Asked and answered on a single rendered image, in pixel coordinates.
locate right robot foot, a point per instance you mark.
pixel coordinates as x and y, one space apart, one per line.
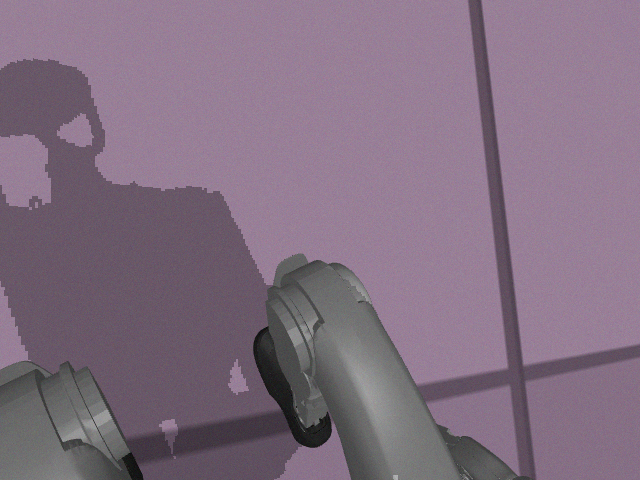
279 388

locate left robot foot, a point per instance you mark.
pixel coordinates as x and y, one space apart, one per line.
132 467

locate right robot hand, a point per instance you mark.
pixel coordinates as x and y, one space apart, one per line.
473 460

